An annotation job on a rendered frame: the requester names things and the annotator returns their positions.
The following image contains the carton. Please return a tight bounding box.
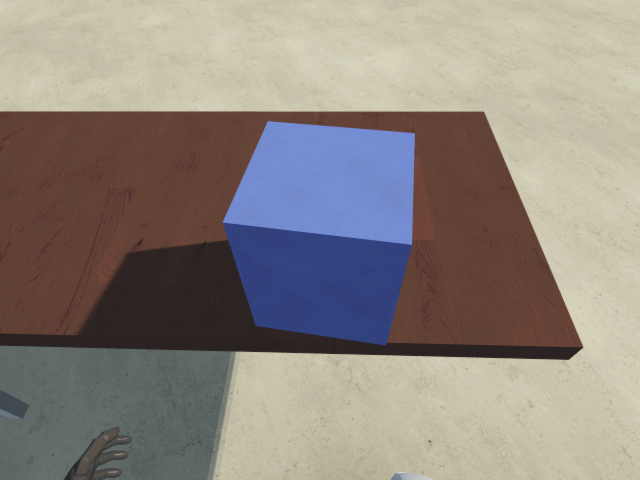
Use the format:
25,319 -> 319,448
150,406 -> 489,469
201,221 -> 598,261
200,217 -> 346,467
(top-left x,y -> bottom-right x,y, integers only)
223,121 -> 415,345

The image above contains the left robot hand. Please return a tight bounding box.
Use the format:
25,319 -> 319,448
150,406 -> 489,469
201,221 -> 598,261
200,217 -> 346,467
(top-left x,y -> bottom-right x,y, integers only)
64,427 -> 132,480

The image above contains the table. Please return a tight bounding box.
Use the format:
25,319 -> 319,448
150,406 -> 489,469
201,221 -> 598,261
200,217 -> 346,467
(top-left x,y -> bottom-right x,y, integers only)
0,111 -> 583,419

